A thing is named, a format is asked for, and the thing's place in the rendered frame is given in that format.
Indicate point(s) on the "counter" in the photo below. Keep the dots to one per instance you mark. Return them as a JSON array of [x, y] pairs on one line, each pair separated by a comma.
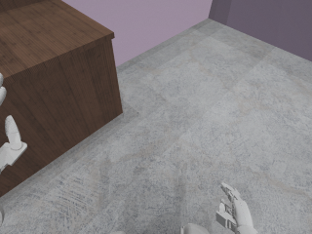
[[61, 81]]

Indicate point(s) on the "right robot thigh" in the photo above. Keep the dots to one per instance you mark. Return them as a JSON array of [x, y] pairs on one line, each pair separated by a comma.
[[193, 229]]

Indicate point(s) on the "robot left hand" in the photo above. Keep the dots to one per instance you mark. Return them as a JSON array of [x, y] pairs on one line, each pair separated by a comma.
[[10, 151]]

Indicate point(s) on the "robot right hand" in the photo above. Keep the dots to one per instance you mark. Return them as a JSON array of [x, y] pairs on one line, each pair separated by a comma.
[[235, 215]]

